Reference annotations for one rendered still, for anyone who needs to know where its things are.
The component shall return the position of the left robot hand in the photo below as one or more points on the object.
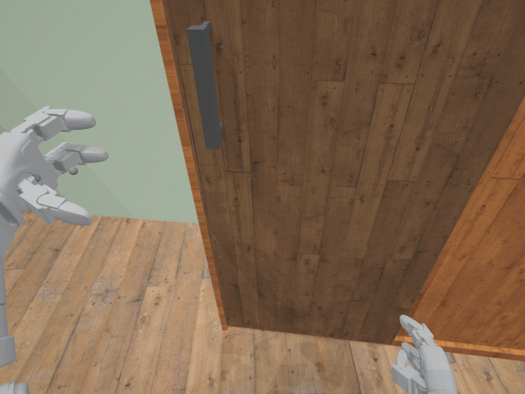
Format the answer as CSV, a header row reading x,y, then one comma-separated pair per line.
x,y
20,158

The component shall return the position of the wardrobe door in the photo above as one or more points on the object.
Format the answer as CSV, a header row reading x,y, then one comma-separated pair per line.
x,y
354,134
475,292

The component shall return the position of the robot left forearm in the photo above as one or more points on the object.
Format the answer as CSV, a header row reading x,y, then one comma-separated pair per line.
x,y
10,221

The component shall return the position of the handle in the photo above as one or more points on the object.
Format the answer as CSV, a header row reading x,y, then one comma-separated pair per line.
x,y
201,57

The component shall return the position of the right robot hand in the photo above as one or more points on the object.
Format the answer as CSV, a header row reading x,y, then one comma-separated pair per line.
x,y
431,369

